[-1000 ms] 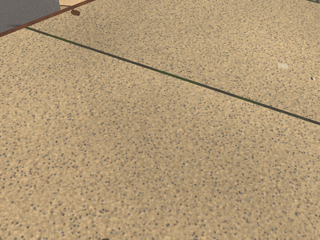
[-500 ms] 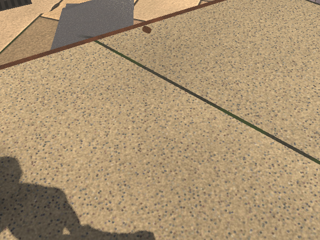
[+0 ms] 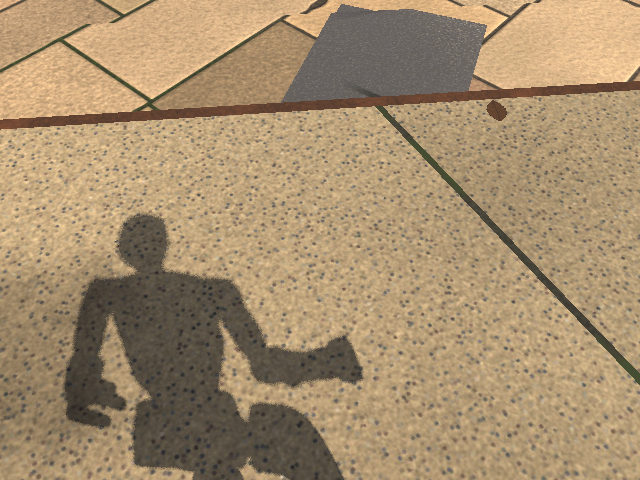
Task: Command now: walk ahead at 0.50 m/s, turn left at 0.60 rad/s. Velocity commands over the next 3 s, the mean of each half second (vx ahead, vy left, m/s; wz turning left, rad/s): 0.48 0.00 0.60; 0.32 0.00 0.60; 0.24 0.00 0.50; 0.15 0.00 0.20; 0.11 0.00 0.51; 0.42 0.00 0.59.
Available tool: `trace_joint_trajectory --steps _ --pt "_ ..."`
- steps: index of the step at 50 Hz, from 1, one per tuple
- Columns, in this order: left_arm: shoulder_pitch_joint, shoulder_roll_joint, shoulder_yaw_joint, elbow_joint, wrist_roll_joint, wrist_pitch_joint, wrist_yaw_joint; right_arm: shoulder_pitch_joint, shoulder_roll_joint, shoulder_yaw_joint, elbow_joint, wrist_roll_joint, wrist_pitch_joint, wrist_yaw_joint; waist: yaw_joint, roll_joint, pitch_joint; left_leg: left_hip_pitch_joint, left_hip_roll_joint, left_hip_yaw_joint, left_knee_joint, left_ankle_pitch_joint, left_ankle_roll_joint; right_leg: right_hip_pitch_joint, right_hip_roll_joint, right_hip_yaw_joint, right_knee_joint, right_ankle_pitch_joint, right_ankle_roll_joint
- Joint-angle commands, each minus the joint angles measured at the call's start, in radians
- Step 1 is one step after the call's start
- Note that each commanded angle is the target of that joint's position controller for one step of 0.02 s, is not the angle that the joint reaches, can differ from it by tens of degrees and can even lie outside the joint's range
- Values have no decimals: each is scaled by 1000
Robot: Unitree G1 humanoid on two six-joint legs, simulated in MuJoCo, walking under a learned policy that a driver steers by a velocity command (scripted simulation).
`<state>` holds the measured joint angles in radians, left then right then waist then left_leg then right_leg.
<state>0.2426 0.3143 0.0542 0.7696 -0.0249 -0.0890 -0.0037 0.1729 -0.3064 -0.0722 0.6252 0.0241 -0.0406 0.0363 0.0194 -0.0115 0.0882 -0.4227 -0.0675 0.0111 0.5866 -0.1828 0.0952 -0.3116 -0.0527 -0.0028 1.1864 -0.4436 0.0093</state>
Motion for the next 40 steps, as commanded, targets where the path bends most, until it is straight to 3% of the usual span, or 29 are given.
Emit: trace_joint_trajectory --steps 1,2,5,10,12,15,17,18,19,20,21,22,23,24,25,26,28,31,33,36,40 --pt "-48 136 27 -115 26 -44 3 69 -120 -34 -53 -14 -26 -12 -26 52 -162 404 267 -453 -323 102 209 -372 -69 97 -27 119 -7" --pt "-37 135 28 -112 31 -33 1 48 -117 -31 -58 -20 -26 -16 -8 63 -152 346 251 -428 -342 153 210 -329 -70 93 -57 138 5" --pt "-62 90 16 -117 43 -8 -1 67 -140 -37 -32 -14 -31 -34 -2 44 -117 228 217 -335 -361 276 212 -297 -51 57 -191 209 51" --pt "-260 41 -7 -165 33 -11 -13 140 -164 -43 12 -4 -18 -54 -79 74 -68 147 143 -271 -346 126 136 -202 27 42 -562 515 69" --pt "-301 57 -2 -180 21 -17 -20 176 -167 -45 33 1 -15 -55 -95 84 -64 168 163 -316 -319 76 126 -173 42 59 -621 540 60" --pt "-291 93 15 -184 18 -27 -28 189 -152 -42 47 5 -7 -59 -77 111 -70 258 199 -405 -227 50 107 -155 44 92 -676 454 26" --pt "-211 109 29 -166 16 -34 -25 172 -143 -42 46 2 2 -59 -31 139 -86 272 194 -436 -154 94 84 -55 51 71 -707 376 -10" --pt "-116 131 44 -145 23 -38 -18 168 -111 -30 42 -2 2 -57 16 129 -142 247 146 -407 -48 144 55 95 38 65 -732 378 -39" --pt "27 180 58 -134 40 -42 -10 177 -49 -7 25 -16 1 -52 73 33 -282 140 85 -335 222 34 16 348 -116 210 -714 332 -101" --pt "115 256 78 -101 52 -29 -13 313 4 11 0 15 -7 -53 20 -299 -415 -208 -55 -202 553 -400 -59 665 -344 683 -824 85 -265" --pt "89 171 60 -116 30 -24 -19 304 -102 -6 19 22 -7 -58 30 -236 -350 -335 16 -223 700 -404 -82 630 -376 803 -879 -41 -266" --pt "34 110 43 -131 30 -17 -12 197 -162 -26 12 14 1 -60 50 -130 -225 -352 47 -210 741 -323 -100 509 -339 630 -878 103 -232" --pt "-23 89 33 -140 41 -8 -8 140 -166 -31 0 0 9 -65 33 -54 -161 -306 76 -175 734 -269 -116 387 -302 468 -864 353 -214" --pt "-56 70 28 -133 43 -3 -6 109 -160 -37 -11 -12 15 -67 13 -41 -118 -274 96 -163 696 -251 -127 295 -261 345 -855 596 -207" --pt "-69 62 24 -126 47 -3 -4 125 -141 -40 -14 -9 24 -64 -15 -74 -116 -221 121 -152 660 -242 -131 236 -232 251 -856 730 -194" --pt "-76 57 24 -115 44 -5 -4 140 -113 -35 -11 -4 35 -63 -25 -98 -114 -189 126 -127 615 -237 -136 201 -207 185 -872 790 -192" --pt "-85 85 34 -93 37 -3 2 117 -63 -21 -29 -2 50 -62 -29 -118 -107 -193 127 -88 519 -211 -152 183 -207 108 -902 881 -216" --pt "-63 126 50 -66 23 11 11 61 -45 -9 -53 -4 54 -43 -5 -89 -155 -191 163 -74 389 -63 -146 232 -240 65 -970 656 -238" --pt "-68 133 50 -57 20 14 12 8 -49 -8 -64 0 50 -28 14 -75 -134 -180 169 -63 297 31 -129 237 -232 21 -1007 509 -225" --pt "-44 159 57 -34 15 16 7 -80 -48 -6 -90 0 39 -12 43 -59 -89 -174 161 -37 162 86 -101 275 -230 -34 -1021 451 -201" --pt "1 194 70 -7 -5 30 -1 -155 -58 -9 -125 0 38 3 59 -66 -46 -173 145 9 70 -11 -63 357 -259 -73 -987 452 -176"
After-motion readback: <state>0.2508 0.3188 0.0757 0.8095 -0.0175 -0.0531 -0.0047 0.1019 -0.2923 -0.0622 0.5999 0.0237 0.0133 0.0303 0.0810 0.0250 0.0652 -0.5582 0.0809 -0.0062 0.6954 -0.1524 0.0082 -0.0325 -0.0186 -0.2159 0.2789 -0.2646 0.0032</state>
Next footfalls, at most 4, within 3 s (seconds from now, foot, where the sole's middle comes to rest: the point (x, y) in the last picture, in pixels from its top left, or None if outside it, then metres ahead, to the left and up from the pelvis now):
0.38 right None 0.41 -0.12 -0.76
0.88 left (230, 449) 0.48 0.20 -0.76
1.34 right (280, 347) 0.70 0.12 -0.76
1.74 left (135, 374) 0.63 0.42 -0.76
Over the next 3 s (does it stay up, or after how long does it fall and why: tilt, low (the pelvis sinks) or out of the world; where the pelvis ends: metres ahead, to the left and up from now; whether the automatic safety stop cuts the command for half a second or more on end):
stays up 0.67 0.53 0.01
